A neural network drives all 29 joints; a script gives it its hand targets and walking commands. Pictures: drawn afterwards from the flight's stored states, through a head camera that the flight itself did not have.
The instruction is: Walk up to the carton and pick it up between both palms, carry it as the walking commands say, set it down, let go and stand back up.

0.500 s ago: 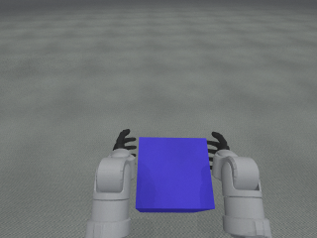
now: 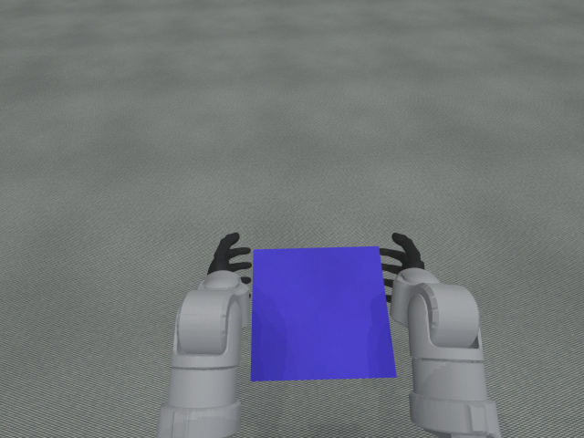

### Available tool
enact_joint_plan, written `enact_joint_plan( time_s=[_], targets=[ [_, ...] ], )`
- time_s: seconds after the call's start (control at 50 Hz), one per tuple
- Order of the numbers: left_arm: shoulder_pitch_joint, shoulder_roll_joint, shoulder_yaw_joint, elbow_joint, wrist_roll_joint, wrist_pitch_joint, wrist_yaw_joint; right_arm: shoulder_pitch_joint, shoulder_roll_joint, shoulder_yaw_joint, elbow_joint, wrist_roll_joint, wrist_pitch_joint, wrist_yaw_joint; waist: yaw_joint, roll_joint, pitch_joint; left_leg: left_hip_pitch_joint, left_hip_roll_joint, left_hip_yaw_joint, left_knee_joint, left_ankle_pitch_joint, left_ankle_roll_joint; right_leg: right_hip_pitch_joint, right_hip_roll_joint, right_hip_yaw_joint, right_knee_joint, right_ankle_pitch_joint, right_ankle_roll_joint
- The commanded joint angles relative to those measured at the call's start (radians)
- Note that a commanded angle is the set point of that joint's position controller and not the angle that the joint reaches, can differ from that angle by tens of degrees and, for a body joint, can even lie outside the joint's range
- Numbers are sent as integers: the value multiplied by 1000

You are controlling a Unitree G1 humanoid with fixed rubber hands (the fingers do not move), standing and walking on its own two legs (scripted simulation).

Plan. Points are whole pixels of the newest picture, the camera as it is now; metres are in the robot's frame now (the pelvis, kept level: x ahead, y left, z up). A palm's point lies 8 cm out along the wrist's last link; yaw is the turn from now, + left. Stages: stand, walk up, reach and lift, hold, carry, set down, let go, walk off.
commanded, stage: carry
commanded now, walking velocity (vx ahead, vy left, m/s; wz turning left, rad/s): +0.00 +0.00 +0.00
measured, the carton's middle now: (314, 322) +0.31 +0.00 +0.00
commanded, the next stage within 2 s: hold in 0.54 s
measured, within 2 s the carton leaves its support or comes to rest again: neither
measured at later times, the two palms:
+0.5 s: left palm (216, 280) +0.30 +0.13 +0.11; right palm (407, 278) +0.31 -0.11 +0.10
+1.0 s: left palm (227, 292) +0.30 +0.12 +0.08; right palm (415, 286) +0.32 -0.13 +0.08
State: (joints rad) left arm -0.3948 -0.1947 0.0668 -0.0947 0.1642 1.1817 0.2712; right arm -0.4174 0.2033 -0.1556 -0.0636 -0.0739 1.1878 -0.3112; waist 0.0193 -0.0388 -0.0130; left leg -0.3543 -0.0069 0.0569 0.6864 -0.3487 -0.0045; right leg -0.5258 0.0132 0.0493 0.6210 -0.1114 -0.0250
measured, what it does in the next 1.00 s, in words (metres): stands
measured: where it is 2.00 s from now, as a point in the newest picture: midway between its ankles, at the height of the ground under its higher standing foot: outside the picture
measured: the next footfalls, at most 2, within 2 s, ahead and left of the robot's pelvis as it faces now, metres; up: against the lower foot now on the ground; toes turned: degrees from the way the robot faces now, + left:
none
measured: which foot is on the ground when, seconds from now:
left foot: down 0.00-1.00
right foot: down 0.00-1.00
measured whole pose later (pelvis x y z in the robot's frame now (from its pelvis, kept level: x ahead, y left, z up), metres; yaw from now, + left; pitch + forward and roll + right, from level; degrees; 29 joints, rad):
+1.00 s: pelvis +0.00 -0.01 +0.00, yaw +1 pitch -8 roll +2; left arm -0.44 -0.20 0.35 0.59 0.22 0.63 0.05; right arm -0.48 0.20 -0.27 0.51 -0.30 0.75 -0.22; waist 0.02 0.09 -0.08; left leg -0.14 -0.01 0.03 0.64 -0.36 0.00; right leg -0.33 0.02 0.03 0.61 -0.15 -0.02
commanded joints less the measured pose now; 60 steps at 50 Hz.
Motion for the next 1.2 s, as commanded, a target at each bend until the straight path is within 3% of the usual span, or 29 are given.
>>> enact_joint_plan(
  time_s=[0.0,0.12,0.18,0.32,0.38,0.4,0.42,0.5,0.52,0.54,0.56,0.58,0.62,0.64,0.66,0.68,0.72,0.76,0.8,0.86,0.9,0.94,1.0,1.02,1.04,1.1,1.18],
  targets=[
    [-497,-1078,-453,-192,-424,-68,-216,-579,1064,562,-238,345,-73,240,-22,-9,-511,133,64,-101,-93,-13,60,210,-134,153,-233,-34,-18],
    [-511,-1066,-459,-185,-420,-75,-214,-552,1046,538,-199,331,-80,243,-22,34,-517,144,97,-130,-128,51,68,227,-114,115,-177,44,-24],
    [-496,-1064,-460,-179,-416,-79,-216,-539,1052,546,-192,337,-84,249,-21,24,-517,133,94,-119,-110,72,64,246,-122,117,-176,94,-25],
    [-478,-1041,-443,-119,-399,-88,-220,-515,1034,511,-120,308,-90,252,-25,-3,-464,110,84,-120,-120,-38,59,190,-128,140,-225,-55,-19],
    [-455,-1007,-399,-20,-364,-97,-225,-507,992,461,-36,268,-103,253,-25,17,-451,104,93,-129,-136,-52,69,183,-118,122,-230,-88,-11],
    [-459,-1025,-416,-49,-376,-100,-225,-512,1013,485,-68,285,-106,254,-25,12,-448,93,95,-131,-135,-63,66,191,-119,125,-231,-90,-12],
    [-431,-980,-365,57,-335,-111,-229,-510,964,441,19,249,-120,258,-25,13,-444,100,90,-124,-134,-71,64,181,-119,134,-237,-107,-13],
    [-451,-1023,-401,16,-360,-136,-240,-540,1000,475,-42,268,-151,261,-25,0,-429,86,87,-123,-132,-80,63,180,-120,130,-250,-119,-10],
    [-450,-974,-354,113,-319,-154,-247,-521,948,415,69,217,-170,267,-27,12,-430,93,91,-128,-140,-63,66,175,-119,125,-243,-106,-14],
    [-242,-732,-3,464,23,-273,-302,-263,621,64,420,-103,-276,326,-10,140,-104,-200,-3,-198,-301,-250,53,574,52,-7,-95,-140,32],
    [-318,-773,-43,814,7,-360,-316,-318,680,74,689,-70,-355,348,-20,168,-120,-304,-5,-234,-307,-229,70,668,66,22,-38,-116,29],
    [-382,-858,-139,738,-42,-448,-341,-337,765,174,534,-32,-424,361,-23,182,-213,-295,-8,-235,-295,-126,86,706,71,31,-30,-24,24],
    [-669,-1101,-365,419,-153,-553,-393,-652,1011,430,200,107,-514,407,-5,199,-393,-222,-14,-244,-279,-10,87,748,89,39,-6,58,11],
    [-804,-1201,-425,334,-195,-577,-411,-792,1118,475,174,157,-539,432,-3,194,-541,-169,-9,-245,-250,117,67,790,98,37,14,129,20],
    [-850,-1220,-435,317,-216,-584,-415,-856,1115,457,191,175,-553,442,-13,182,-629,-126,-2,-246,-236,196,51,824,106,23,13,168,26],
    [-886,-1208,-440,314,-230,-593,-413,-920,1117,496,178,197,-564,447,4,163,-710,-103,-13,-236,-221,218,42,865,105,15,14,164,30],
    [-863,-1185,-445,328,-248,-604,-419,-943,1153,582,121,218,-562,446,13,68,-765,-74,-21,-225,-202,229,42,872,90,35,6,165,44],
    [-788,-1144,-425,371,-240,-598,-437,-846,1200,606,156,209,-540,446,8,-17,-747,-43,-31,-221,-189,228,48,834,71,59,-14,155,50],
    [-666,-1100,-349,511,-204,-581,-457,-740,1196,548,273,157,-508,445,8,-76,-596,-77,-20,-223,-228,153,63,816,65,64,-42,100,61],
    [-628,-990,-159,751,-107,-581,-479,-660,1136,381,530,69,-485,451,22,-75,-274,-190,-6,-222,-285,-87,95,736,58,80,-82,-139,80],
    [-673,-930,-67,816,-68,-598,-485,-683,1099,300,620,46,-481,452,34,-60,-132,-250,7,-222,-306,-181,108,710,62,81,-98,-262,86],
    [-791,-919,-64,781,-62,-615,-489,-703,1115,261,660,42,-488,453,27,5,-100,-274,10,-217,-315,-226,108,710,62,89,-98,-301,85],
    [-946,-919,-70,730,-77,-627,-490,-780,1168,253,684,61,-500,456,35,30,-145,-275,12,-211,-309,-227,103,734,55,112,-100,-335,88],
    [-889,-959,-37,775,-16,-614,-488,-784,1181,236,729,15,-493,441,5,-43,-139,-253,-36,-192,-257,-235,102,715,52,91,-124,-392,62],
    [-939,-938,-16,772,-10,-624,-491,-823,1193,231,739,17,-506,436,18,-45,-160,-242,-46,-186,-228,-221,101,699,40,108,-127,-435,63],
    [-1079,-945,-20,754,-31,-663,-499,-906,1214,216,730,29,-555,425,9,-46,-251,-203,-53,-183,-180,-206,99,679,21,128,-121,-454,60],
    [-1157,-999,-70,731,-52,-712,-503,-944,1241,217,716,33,-632,407,-4,-5,-363,-203,-54,-191,-146,-171,90,710,21,123,-74,-353,55]
  ],
)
